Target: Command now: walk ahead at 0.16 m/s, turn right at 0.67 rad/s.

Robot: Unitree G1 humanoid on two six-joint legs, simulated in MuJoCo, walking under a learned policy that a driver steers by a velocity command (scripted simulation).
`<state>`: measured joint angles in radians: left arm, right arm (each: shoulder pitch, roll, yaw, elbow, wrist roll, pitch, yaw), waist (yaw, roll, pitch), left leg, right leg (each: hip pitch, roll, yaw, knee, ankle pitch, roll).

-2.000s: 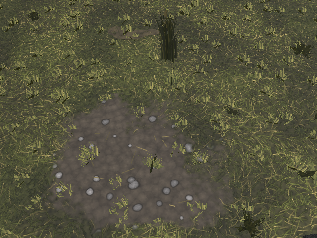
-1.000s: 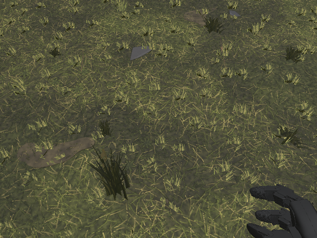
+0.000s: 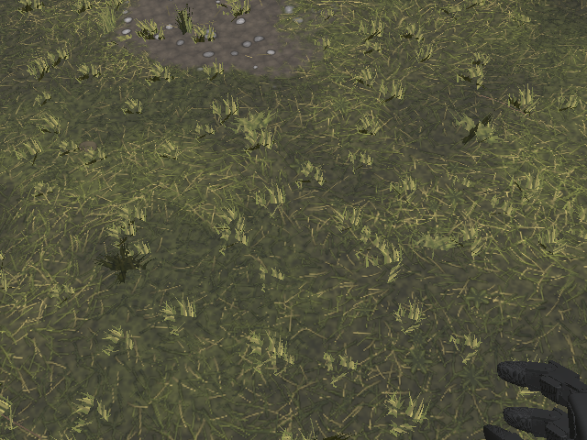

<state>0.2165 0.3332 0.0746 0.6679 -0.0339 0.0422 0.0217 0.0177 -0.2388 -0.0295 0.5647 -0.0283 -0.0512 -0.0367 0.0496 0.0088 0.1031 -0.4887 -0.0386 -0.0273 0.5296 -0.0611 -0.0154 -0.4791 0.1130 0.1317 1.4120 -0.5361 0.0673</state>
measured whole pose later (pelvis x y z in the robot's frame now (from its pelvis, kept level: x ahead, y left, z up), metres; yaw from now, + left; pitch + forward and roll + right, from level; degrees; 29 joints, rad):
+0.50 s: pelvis +0.05 +0.00 +0.02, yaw -8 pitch +1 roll +0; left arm 0.13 0.22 0.02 0.67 0.00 0.03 0.01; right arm 0.18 -0.28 -0.06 0.75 0.00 0.02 -0.03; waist 0.00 0.03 0.01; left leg -0.33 0.02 -0.02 0.72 -0.43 -0.07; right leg -0.33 0.05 0.06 0.56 -0.24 -0.03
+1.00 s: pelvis +0.03 -0.04 +0.00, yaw -31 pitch +2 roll +1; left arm 0.21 0.30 0.11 0.60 -0.04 0.05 -0.02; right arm 0.13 -0.31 -0.10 0.74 0.01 0.00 -0.01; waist 0.00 0.05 0.03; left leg -0.30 0.16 0.16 0.84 -0.50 -0.03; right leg -0.35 -0.01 -0.08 0.68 -0.38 -0.06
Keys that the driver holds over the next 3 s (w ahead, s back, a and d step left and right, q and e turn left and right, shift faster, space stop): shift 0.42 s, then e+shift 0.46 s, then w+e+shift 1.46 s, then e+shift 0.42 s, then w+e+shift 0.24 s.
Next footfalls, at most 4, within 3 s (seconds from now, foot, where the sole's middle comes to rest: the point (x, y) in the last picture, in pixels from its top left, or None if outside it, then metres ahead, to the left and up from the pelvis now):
0.26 right None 0.11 -0.11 -0.75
0.56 left None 0.09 0.12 -0.75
0.96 right None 0.01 -0.13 -0.75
1.44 left None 0.41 -0.23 -0.75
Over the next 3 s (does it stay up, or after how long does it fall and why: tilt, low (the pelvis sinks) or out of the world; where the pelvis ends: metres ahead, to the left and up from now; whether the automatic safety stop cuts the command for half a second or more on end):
stays up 0.35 -1.36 0.02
